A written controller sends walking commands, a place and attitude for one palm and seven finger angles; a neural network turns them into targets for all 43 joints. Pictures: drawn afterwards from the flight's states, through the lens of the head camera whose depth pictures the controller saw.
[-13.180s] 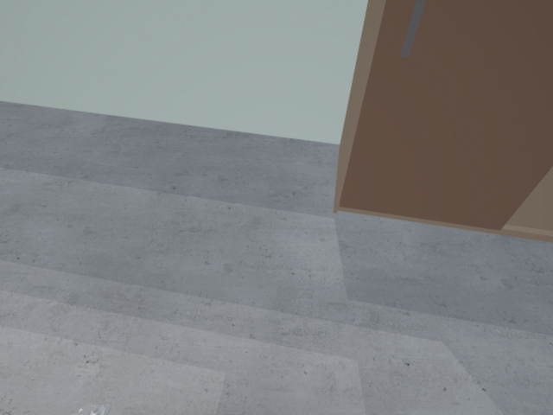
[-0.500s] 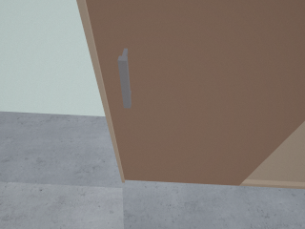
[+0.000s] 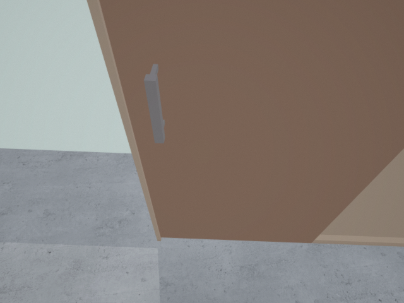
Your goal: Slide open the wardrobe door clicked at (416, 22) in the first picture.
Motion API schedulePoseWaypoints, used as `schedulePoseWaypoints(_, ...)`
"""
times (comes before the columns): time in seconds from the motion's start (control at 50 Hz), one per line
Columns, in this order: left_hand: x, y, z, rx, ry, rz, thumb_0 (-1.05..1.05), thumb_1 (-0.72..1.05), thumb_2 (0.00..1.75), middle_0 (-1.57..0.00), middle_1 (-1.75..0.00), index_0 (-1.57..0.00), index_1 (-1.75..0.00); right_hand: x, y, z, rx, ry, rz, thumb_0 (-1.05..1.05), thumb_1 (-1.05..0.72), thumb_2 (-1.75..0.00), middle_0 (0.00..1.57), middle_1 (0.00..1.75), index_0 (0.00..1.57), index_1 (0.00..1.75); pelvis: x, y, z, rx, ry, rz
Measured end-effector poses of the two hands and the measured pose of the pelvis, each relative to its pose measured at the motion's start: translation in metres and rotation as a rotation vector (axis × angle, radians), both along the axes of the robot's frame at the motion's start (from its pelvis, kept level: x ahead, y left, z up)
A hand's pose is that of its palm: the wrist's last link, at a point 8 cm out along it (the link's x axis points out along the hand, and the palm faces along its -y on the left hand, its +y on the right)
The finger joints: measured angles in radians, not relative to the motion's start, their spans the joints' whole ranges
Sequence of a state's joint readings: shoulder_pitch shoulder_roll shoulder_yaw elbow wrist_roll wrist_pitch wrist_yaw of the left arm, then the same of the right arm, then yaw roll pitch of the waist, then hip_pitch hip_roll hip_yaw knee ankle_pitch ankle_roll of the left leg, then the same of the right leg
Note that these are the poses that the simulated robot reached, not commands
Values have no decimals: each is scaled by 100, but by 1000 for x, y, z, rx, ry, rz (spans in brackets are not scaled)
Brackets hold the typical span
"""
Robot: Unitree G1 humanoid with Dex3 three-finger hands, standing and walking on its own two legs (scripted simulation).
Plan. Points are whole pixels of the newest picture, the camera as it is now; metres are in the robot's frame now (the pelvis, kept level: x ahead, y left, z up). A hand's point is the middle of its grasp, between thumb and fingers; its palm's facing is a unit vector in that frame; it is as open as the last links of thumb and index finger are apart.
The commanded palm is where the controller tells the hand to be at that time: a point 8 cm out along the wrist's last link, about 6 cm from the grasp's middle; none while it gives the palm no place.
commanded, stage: look again from close up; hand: left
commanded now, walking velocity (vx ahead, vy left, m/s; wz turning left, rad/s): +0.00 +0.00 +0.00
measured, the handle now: (157, 106) +0.49 +0.14 +0.13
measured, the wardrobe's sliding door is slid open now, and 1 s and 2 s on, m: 0.00 0.00 0.00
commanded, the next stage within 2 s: raise the hand with hooked fingers in 0.08 s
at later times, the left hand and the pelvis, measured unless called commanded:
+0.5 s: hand (107, 264) +0.19 +0.19 +0.00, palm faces +0.03 -1.00 -0.07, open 8.1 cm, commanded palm +0.12 +0.26 -0.03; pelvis -0.03 -0.02 -0.04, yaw +2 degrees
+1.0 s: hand (68, 250) +0.20 +0.25 +0.04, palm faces +0.08 -1.00 -0.04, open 11.0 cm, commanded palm +0.16 +0.29 +0.04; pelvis -0.02 -0.01 -0.04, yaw +2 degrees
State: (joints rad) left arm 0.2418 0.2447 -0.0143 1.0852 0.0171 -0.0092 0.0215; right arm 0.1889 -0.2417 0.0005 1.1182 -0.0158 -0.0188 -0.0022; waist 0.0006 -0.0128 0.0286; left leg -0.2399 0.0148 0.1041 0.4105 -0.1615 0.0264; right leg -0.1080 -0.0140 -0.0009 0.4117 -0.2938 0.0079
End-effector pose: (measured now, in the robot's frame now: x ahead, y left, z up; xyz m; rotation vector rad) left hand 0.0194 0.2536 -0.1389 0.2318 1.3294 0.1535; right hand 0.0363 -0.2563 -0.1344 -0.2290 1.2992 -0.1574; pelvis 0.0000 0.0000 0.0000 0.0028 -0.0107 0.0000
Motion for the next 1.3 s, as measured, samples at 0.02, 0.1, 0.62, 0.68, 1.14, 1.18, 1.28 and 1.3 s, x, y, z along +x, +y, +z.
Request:
schedulePoseWaypoints(0.02,0,-1,0,0,1,0,0,90,90,-20,-30,-20,-30,0,-1,0,1,0,0,1,-91,-90,20,30,20,30,0,-1,0,0,0,0)
schedulePoseWaypoints(0.1,0,-3,0,1,2,1,0,90,90,-20,-30,-20,-30,3,-2,0,3,-4,0,1,-91,-90,20,30,20,30,2,-4,0,0,-1,-2)
schedulePoseWaypoints(0.62,81,8,96,-170,-1154,-17,1,58,77,-23,-50,-23,-50,139,-16,37,-56,-755,185,1,-90,-90,20,30,20,30,-27,-30,-59,-20,152,55)
schedulePoseWaypoints(0.68,72,18,122,-64,-1298,1,1,51,74,-23,-55,-23,-54,142,-13,32,-76,-739,231,1,-90,-90,20,30,20,30,-27,-30,-63,-41,145,73)
schedulePoseWaypoints(1.14,141,57,189,-135,-1338,-119,0,-2,51,-27,-89,-26,-89,93,21,26,-26,-629,149,2,-90,-90,20,30,20,30,-22,4,-40,-53,117,55)
schedulePoseWaypoints(1.18,143,55,184,-170,-1297,-143,0,-7,49,-27,-92,-26,-92,98,22,31,-38,-645,158,2,-90,-90,20,30,20,30,-24,7,-38,-55,108,57)
schedulePoseWaypoints(1.28,152,61,203,-156,-1336,-181,0,-19,44,-28,-100,-28,-99,111,34,49,-46,-720,170,2,-90,-90,20,30,20,30,-27,11,-33,-54,76,55)
schedulePoseWaypoints(1.3,153,64,212,-142,-1368,-180,0,-21,43,-28,-101,-28,-101,114,37,53,-41,-736,174,2,-90,-90,20,30,20,30,-27,11,-31,-54,69,56)
